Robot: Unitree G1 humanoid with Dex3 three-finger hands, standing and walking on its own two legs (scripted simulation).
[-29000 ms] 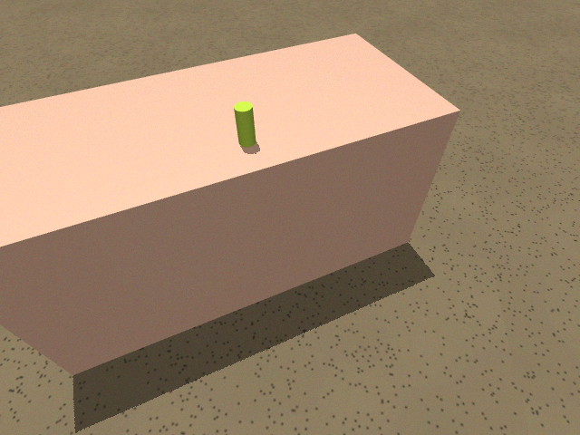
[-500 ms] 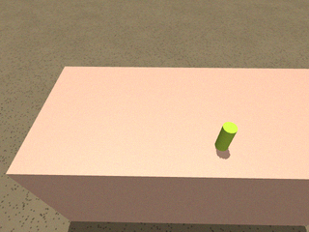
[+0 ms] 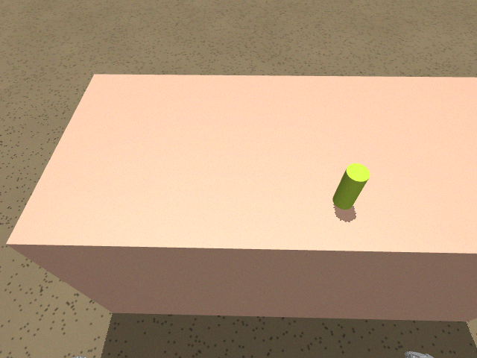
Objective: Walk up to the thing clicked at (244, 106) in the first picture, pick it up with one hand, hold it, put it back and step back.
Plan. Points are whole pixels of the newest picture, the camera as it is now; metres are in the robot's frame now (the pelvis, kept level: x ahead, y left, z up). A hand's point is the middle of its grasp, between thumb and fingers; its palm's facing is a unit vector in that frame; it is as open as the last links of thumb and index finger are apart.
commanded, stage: step back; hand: right
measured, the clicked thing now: (349, 187) +0.46 -0.22 -0.07
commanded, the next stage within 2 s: none
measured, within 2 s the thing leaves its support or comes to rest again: neither
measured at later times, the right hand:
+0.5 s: hand out of the picture -0.01 -0.25 -0.16, palm faces -0.15 +0.91 -0.38, open 7.4 cm
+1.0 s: hand out of the picture -0.12 -0.26 -0.17, palm faces -0.03 +0.93 -0.36, open 7.4 cm
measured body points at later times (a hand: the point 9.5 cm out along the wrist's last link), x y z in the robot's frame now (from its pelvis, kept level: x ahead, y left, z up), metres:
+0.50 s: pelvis -0.11 +0.01 -0.01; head -0.03 +0.03 +0.43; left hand -0.02 +0.34 -0.14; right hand +0.00 -0.29 -0.14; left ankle -0.12 +0.13 -0.74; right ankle -0.06 -0.13 -0.70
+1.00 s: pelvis -0.22 +0.01 -0.01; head -0.16 -0.02 +0.44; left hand -0.12 +0.32 -0.11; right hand -0.12 -0.31 -0.14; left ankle -0.25 +0.15 -0.67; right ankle -0.19 -0.11 -0.74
